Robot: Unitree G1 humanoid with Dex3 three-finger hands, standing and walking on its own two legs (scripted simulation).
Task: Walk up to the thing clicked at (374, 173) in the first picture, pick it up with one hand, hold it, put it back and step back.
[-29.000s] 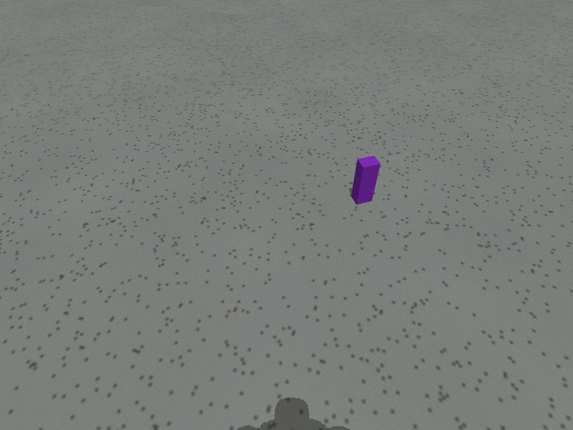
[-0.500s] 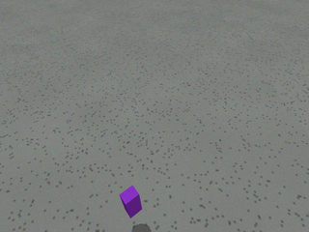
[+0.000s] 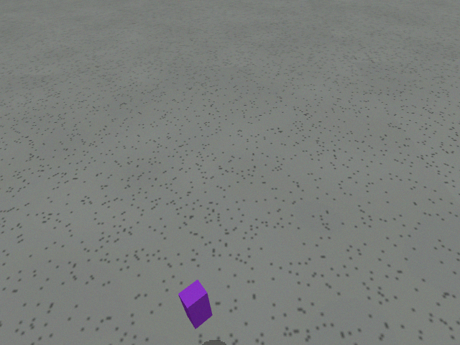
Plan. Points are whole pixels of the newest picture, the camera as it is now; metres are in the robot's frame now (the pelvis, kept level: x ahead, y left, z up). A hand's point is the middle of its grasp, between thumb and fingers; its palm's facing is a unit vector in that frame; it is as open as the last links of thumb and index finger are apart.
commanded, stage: stand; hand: left
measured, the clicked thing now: (196, 305) +0.43 +0.18 -0.66
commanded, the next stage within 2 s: step back in 1.26 s
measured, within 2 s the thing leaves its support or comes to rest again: neither
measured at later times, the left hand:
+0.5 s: hand out of the picture +0.08 +0.24 -0.16, palm faces -0.01 -0.94 -0.33, open 7.4 cm
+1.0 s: hand out of the picture +0.09 +0.24 -0.15, palm faces -0.01 -0.94 -0.34, open 7.4 cm
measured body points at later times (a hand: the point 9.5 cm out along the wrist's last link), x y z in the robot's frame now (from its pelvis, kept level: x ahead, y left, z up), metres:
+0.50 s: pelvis +0.01 +0.00 +0.00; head +0.01 -0.01 +0.45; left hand +0.08 +0.29 -0.13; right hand +0.07 -0.30 -0.14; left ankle +0.01 +0.13 -0.75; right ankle +0.03 -0.13 -0.75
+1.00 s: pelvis +0.02 -0.01 +0.00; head +0.02 -0.01 +0.45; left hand +0.09 +0.29 -0.13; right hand +0.09 -0.30 -0.14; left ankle +0.01 +0.13 -0.75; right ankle +0.03 -0.13 -0.75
